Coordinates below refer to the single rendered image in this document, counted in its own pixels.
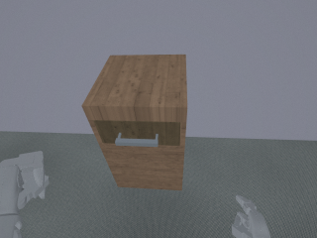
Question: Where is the left robot hand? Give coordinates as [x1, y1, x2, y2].
[0, 151, 50, 215]

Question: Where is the right robot hand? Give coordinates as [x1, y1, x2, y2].
[231, 194, 270, 238]

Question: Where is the handle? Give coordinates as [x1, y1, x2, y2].
[115, 133, 159, 147]

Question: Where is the drawer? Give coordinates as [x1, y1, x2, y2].
[93, 120, 181, 146]

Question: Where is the cabinet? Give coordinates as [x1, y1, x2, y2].
[81, 55, 188, 190]

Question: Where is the robot left forearm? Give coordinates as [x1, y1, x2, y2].
[0, 213, 24, 238]

